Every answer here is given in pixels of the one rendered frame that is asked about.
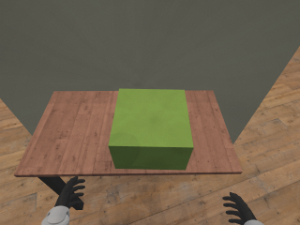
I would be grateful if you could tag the left robot forearm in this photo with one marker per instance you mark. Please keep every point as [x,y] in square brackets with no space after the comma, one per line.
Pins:
[59,215]

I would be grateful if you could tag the table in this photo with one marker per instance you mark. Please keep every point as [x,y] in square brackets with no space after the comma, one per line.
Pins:
[72,139]

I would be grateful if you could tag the carton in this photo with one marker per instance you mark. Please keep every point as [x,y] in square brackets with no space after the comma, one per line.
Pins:
[151,130]

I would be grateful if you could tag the right robot hand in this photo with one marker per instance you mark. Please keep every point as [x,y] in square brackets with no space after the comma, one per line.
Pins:
[243,211]

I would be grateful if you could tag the left robot hand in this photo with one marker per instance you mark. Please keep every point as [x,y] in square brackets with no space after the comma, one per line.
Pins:
[66,195]

